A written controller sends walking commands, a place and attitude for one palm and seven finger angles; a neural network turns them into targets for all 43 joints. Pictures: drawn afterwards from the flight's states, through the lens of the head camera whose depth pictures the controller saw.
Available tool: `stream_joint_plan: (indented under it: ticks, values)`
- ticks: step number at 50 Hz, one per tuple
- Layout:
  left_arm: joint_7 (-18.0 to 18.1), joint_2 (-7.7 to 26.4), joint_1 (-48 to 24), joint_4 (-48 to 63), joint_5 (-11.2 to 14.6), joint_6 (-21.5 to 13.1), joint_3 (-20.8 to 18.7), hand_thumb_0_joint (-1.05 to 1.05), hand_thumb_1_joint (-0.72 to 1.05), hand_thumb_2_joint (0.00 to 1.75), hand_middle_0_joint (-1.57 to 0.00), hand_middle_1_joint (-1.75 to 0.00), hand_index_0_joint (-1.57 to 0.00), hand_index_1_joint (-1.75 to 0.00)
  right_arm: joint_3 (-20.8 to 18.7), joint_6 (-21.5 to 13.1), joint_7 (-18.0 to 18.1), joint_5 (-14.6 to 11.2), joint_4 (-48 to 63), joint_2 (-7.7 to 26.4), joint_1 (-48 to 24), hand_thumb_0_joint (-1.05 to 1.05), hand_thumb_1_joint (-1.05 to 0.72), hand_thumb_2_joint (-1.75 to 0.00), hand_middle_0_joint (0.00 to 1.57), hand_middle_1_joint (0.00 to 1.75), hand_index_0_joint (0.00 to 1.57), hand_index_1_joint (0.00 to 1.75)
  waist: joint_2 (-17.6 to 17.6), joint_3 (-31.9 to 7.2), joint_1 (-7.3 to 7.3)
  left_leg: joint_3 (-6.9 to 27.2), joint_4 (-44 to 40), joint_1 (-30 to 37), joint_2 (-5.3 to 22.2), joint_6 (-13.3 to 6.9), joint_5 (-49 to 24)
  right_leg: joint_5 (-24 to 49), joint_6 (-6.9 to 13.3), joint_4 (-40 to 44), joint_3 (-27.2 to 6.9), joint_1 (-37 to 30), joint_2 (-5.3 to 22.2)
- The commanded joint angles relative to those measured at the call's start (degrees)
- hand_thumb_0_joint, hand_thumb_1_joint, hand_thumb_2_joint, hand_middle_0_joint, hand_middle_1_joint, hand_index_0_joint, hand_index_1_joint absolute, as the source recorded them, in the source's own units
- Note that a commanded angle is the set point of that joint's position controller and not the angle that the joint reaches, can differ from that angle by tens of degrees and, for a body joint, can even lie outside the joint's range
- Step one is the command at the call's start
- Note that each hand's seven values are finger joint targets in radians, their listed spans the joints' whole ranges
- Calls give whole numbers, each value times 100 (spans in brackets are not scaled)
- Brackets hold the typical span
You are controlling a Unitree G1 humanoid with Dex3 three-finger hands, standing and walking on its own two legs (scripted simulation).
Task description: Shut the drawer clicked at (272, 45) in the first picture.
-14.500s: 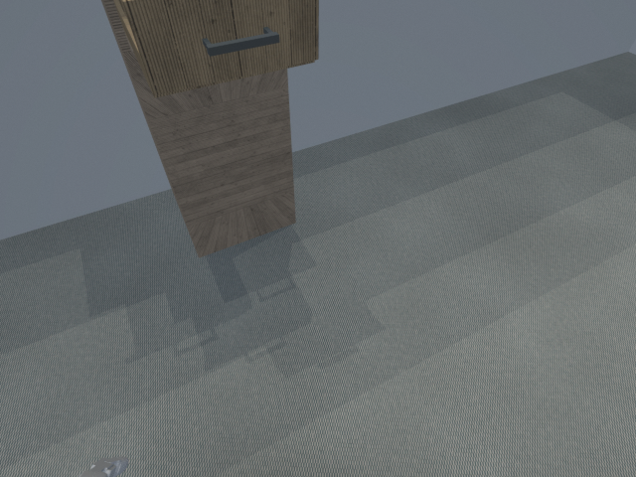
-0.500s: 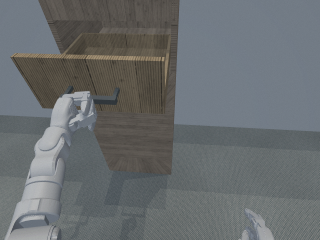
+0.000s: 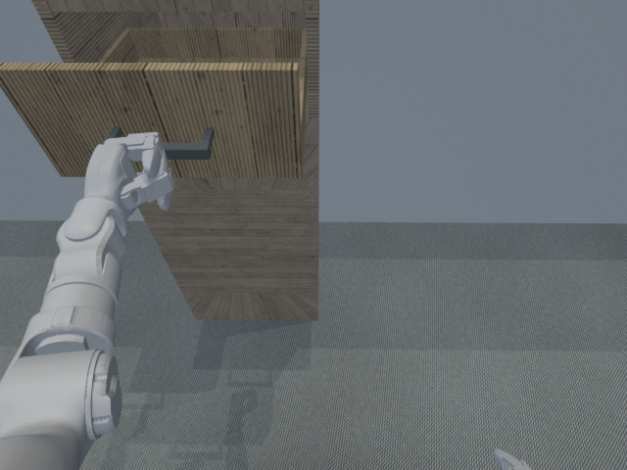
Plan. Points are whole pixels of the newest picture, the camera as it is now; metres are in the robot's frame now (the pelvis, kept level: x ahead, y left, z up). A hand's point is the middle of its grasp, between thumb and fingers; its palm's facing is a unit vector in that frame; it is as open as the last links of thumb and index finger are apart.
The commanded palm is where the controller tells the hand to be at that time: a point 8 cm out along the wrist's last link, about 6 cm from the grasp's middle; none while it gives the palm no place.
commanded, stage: push the drawer shut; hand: left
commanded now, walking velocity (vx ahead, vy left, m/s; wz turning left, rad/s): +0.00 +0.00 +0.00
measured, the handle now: (158, 142) +0.50 +0.23 +0.16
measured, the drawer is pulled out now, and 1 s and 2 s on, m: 0.18 0.05 0.00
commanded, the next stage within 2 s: pull the fist back off the drawer in 1.86 s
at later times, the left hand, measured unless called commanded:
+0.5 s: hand (177, 145) +0.50 +0.20 +0.16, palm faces +0.00 -1.00 -0.02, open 2.8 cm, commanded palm +0.51 +0.25 +0.16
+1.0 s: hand (188, 119) +0.56 +0.20 +0.16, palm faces +0.00 -1.00 -0.01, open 2.8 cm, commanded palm +0.57 +0.25 +0.16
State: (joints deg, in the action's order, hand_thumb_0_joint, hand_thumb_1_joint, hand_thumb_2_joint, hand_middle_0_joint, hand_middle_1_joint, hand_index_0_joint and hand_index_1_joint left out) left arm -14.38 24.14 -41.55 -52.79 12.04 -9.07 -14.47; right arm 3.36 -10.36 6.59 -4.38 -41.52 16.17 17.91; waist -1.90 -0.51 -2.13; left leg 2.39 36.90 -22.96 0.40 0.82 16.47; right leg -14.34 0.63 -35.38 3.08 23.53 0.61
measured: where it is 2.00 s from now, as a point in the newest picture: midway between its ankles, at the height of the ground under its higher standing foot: outside the picture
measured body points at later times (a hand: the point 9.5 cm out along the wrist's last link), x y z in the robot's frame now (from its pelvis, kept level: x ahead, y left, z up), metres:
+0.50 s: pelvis +0.02 +0.01 +0.00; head +0.07 +0.01 +0.44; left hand +0.49 +0.26 +0.16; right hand +0.06 -0.26 -0.12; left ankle +0.03 +0.13 -0.72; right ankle +0.04 -0.11 -0.72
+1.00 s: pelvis +0.03 +0.01 -0.01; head +0.12 +0.02 +0.43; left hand +0.55 +0.26 +0.16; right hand +0.01 -0.26 -0.12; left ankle +0.03 +0.13 -0.72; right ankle +0.04 -0.11 -0.72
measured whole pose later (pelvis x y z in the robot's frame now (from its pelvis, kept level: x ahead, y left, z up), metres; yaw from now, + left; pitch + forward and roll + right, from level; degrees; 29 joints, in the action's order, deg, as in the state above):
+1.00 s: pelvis +0.03 +0.01 -0.01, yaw -1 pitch +14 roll -2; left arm -14.9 35.2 -64.4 -74.9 5.2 -11.3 -20.2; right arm 2.7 -5.0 3.8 -0.9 -40.9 16.8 25.0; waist -1.5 -2.8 -9.2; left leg 1.9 40.8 -35.0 1.3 0.0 19.6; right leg -15.4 -0.2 -36.1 2.5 34.4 -0.4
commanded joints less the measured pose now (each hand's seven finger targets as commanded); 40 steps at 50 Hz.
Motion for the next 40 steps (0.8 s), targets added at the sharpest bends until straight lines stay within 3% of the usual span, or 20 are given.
stream_joint_plan:
  ticks: [1,5,7,8,11,12,14,16,18,20,22,25,27,30,32,34,36,39,40]
  values:
    - [34,1222,-3493,920,94,-376,-175,0,90,90,-140,-160,-140,-160,-284,-231,21,18,674,768,-37,0,-90,-90,20,30,20,30,193,-1301,-441,-109,-701,87,-33,-242,785,-809,-43,846,-408,-262,-22]
    - [12,1505,-3756,756,65,-414,-348,0,90,90,-140,-160,-140,-160,-315,-214,16,37,639,818,148,0,-90,-90,20,30,20,30,100,-1486,-475,-104,-652,31,-28,-241,738,-745,-47,791,-404,-230,-50]
    - [-23,1368,-3917,753,55,-440,-244,0,90,90,-140,-160,-140,-160,-323,-223,6,46,629,808,223,0,-90,-90,20,30,20,30,-20,-1544,-527,-101,-648,130,-17,-236,641,-570,-46,740,-369,-159,-62]
    - [-20,1475,-3892,631,41,-434,-340,0,90,90,-140,-160,-140,-160,-333,-210,3,57,606,834,292,0,-90,-90,20,30,20,30,113,-1603,-515,-105,-621,94,-13,-242,558,-497,-49,726,-375,-203,-71]
    - [-32,1383,-4091,542,-3,-457,-240,0,90,90,-140,-160,-140,-160,-332,-181,-15,82,576,838,430,0,-90,-90,20,30,20,30,-50,-1676,-593,-95,-605,161,4,-232,376,-276,-42,666,-317,-101,-99]
    - [-22,1498,-4055,427,-25,-444,-339,0,90,90,-140,-160,-140,-160,-347,-163,-15,85,559,860,480,0,-90,-90,20,30,20,30,15,-1709,-580,-88,-574,145,7,-236,345,-248,-43,652,-320,-83,-107]
    - [-25,1352,-4202,349,-46,-428,-205,0,90,90,-140,-160,-140,-160,-345,-143,-24,87,544,854,529,0,-90,-90,20,30,20,30,-100,-1648,-648,-100,-581,161,11,-229,383,-252,-47,658,-308,48,-110]
    - [4,1606,-4381,398,-90,-473,-388,0,90,90,-140,-160,-140,-160,-358,-120,-35,125,529,885,641,0,-90,-90,20,30,20,30,-79,-1911,-651,-77,-532,220,13,-231,150,-47,-43,604,-291,-54,-123]
    - [-8,1390,-4426,244,-129,-452,-208,0,90,90,-140,-160,-140,-160,-359,-96,-49,125,512,866,686,0,-90,-90,20,30,20,30,-153,-1845,-712,-81,-528,258,25,-222,141,-22,-39,598,-267,86,-133]
    - [21,1622,-4541,200,-159,-494,-408,0,90,90,-140,-160,-140,-160,-375,-76,-58,157,477,901,772,0,-90,-90,20,30,20,30,-115,-1907,-697,-64,-484,251,20,-226,-45,141,-23,565,-253,40,-152]
    - [15,1683,-4651,137,-205,-505,-430,0,90,90,-140,-160,-140,-160,-379,-47,-81,165,467,901,835,0,-90,-90,20,30,20,30,-149,-2035,-726,-63,-455,286,29,-223,-126,221,-32,532,-256,48,-146]
    - [3,1723,-4683,-128,-244,-499,-464,0,90,90,-140,-160,-140,-160,-373,6,-94,194,456,919,933,0,-90,-90,20,30,20,30,-103,-1892,-762,-61,-419,184,31,-227,-170,269,-22,527,-245,138,-170]
    - [0,1620,-4873,-83,-267,-521,-372,0,90,90,-140,-160,-140,-160,-384,25,-112,207,443,913,976,0,-90,-90,20,30,20,30,-239,-1974,-815,-57,-403,284,40,-213,-195,296,-27,513,-244,235,-163]
    - [13,1853,-4934,-275,-321,-535,-529,0,90,90,-140,-160,-140,-160,-389,78,-123,239,433,957,1084,0,-90,-90,20,30,20,30,-152,-2018,-834,-40,-350,189,44,-220,-305,391,-19,467,-231,212,-176]
    - [7,1684,-5087,-243,-375,-565,-383,0,90,90,-140,-160,-140,-160,-399,113,-153,250,415,928,1140,0,-90,-90,20,30,20,30,-397,-2176,-866,-30,-319,376,47,-198,-498,532,-11,422,-216,301,-175]
    - [36,1790,-5156,-301,-385,-563,-486,0,90,90,-140,-160,-140,-160,-412,142,-172,271,389,950,1207,0,-90,-90,20,30,20,30,-389,-2223,-888,-39,-273,382,56,-203,-518,534,-23,427,-224,351,-182]
    - [49,1940,-5101,-605,-434,-519,-555,0,90,90,-140,-160,-140,-160,-397,211,-169,277,375,978,1271,0,-90,-90,20,30,20,30,-93,-2078,-934,-43,-261,130,71,-224,-474,547,-37,422,-224,315,-188]
    - [23,1900,-5262,-680,-483,-515,-491,0,90,90,-140,-160,-140,-160,-406,267,-185,296,354,989,1338,0,-90,-90,20,30,20,30,-330,-2090,-987,-34,-232,170,65,-215,-489,533,-22,415,-230,443,-189]
    - [42,2078,-5221,-818,-484,-501,-646,0,90,90,-140,-160,-140,-160,-406,298,-178,311,352,1016,1386,0,-90,-90,20,30,20,30,-104,-2049,-987,-37,-197,20,61,-240,-508,576,-26,415,-233,364,-200]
